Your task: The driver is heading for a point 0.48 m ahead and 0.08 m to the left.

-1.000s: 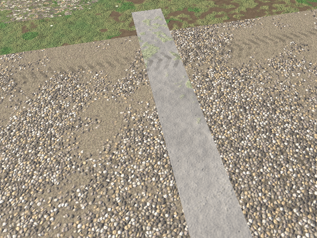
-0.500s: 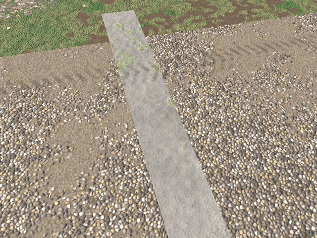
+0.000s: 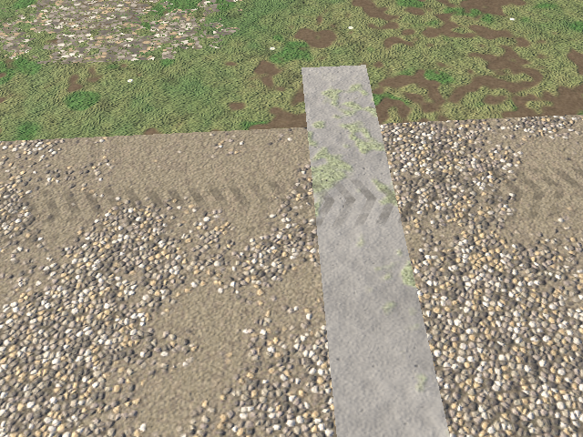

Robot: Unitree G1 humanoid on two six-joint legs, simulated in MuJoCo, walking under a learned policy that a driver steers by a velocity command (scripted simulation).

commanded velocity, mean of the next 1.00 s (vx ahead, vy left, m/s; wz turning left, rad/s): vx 0.33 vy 0.00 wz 0.37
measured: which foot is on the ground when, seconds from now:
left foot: up 0.00-0.22, down 0.24-0.74, up 0.76-1.00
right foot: down 0.00-0.22, up 0.24-0.70, down 0.72-1.00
